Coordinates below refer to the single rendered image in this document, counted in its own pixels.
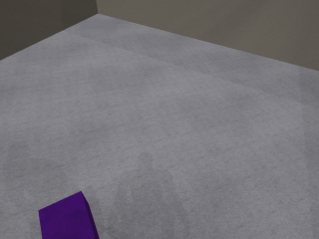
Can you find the carton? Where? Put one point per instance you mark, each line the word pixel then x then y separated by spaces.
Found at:
pixel 69 218

